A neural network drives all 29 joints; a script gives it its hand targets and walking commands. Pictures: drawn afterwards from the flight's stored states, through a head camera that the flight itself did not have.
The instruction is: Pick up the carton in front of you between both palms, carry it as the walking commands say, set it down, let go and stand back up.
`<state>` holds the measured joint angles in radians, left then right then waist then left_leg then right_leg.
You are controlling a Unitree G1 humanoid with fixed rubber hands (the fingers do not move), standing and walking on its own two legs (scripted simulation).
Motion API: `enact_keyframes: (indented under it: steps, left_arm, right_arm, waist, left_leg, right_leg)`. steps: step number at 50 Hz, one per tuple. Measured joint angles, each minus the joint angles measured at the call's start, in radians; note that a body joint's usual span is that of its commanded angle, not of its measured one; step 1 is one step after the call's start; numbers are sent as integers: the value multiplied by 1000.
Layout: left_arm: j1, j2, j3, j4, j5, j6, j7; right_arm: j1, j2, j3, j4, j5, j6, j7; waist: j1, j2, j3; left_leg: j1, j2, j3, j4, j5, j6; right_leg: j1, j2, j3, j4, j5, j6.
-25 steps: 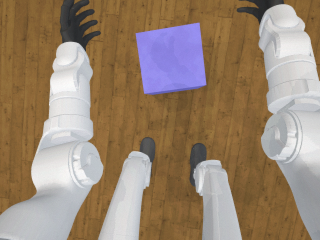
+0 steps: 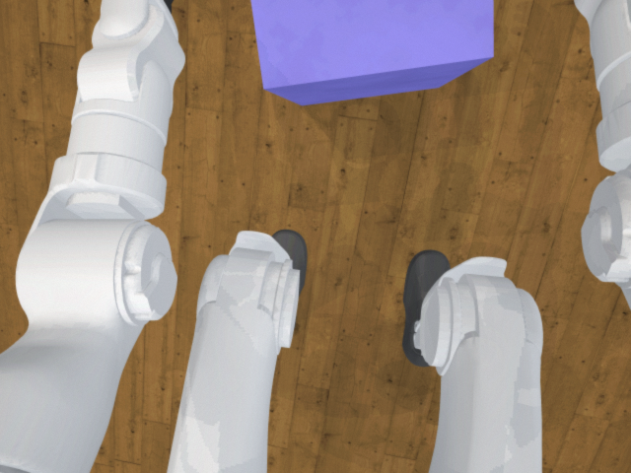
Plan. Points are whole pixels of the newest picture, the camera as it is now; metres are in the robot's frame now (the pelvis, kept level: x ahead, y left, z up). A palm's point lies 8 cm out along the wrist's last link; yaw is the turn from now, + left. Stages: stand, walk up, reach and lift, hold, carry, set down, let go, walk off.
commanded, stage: reach and lift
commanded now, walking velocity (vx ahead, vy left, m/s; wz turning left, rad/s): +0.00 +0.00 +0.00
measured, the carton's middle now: out of the picture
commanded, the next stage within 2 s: none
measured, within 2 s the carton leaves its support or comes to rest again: leaves its support in 1.14 s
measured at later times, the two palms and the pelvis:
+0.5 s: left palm out of the picture +0.55 +0.20 -0.23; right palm out of the picture +0.61 -0.15 -0.22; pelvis +0.01 +0.00 -0.05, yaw +0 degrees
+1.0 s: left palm out of the picture +0.55 +0.18 -0.22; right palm out of the picture +0.59 -0.13 -0.22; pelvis +0.00 +0.00 -0.06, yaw -1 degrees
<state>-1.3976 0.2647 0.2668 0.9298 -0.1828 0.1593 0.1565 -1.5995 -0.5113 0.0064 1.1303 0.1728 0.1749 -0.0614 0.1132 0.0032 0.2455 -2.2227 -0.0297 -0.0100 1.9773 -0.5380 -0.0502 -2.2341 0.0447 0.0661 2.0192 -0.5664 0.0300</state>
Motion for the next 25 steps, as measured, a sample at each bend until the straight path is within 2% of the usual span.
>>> enact_keyframes:
  steps: [5,10,15,22,25]
  left_arm:
    - [-106,10,17,102,27,-5,-15]
    - [-162,27,36,165,57,-33,-31]
    - [-169,12,38,169,48,-57,-28]
    - [-171,25,26,180,39,-83,-24]
    - [-145,26,17,182,31,-86,-26]
  right_arm:
    - [-92,-2,8,105,-4,-5,23]
    - [-148,16,-7,150,-22,-34,30]
    - [-137,0,21,137,-19,-60,21]
    - [-114,-2,84,93,38,-71,14]
    - [-113,23,81,101,36,-72,13]
  waist:
    - [-1,-5,91]
    - [-8,0,189]
    - [-18,33,244]
    - [-14,15,229]
    - [-10,9,206]
  left_leg:
    - [-19,-5,-4,69,7,-7]
    - [-10,2,-5,126,-8,-7]
    - [9,-5,2,172,-39,0]
    - [7,0,-3,211,-77,-6]
    - [-1,0,-3,214,-81,-11]
  right_leg:
    - [-19,1,-4,71,6,-2]
    - [-13,12,-4,123,-2,1]
    - [13,4,2,171,-43,8]
    - [5,9,-4,210,-75,1]
    - [-6,9,-3,218,-78,-3]
